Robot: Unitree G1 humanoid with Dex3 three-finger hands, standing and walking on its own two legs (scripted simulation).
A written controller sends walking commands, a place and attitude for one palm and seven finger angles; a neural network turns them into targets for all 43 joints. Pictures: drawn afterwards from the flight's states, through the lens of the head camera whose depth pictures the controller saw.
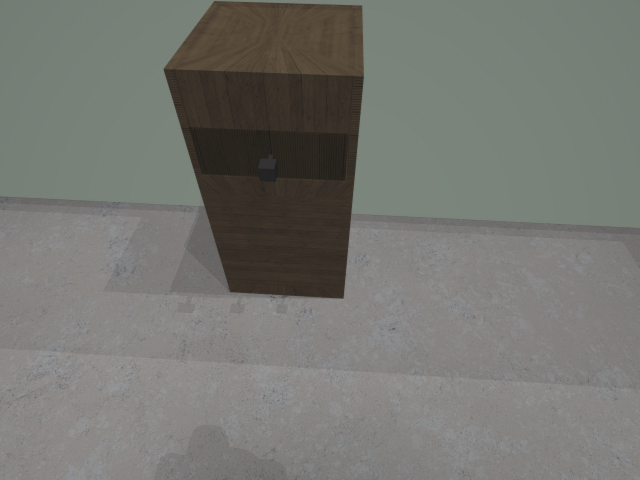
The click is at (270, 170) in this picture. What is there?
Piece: drawer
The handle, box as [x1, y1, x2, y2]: [258, 154, 277, 181]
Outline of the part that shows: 269,154 267,159 260,159 258,166 259,179 265,181 275,181 277,173 276,159 273,158 273,154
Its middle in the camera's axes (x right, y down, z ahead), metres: -0.13 -0.18 +0.98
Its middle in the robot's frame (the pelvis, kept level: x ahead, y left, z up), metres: +0.84 +0.17 -0.13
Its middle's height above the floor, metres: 0.65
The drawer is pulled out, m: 0.00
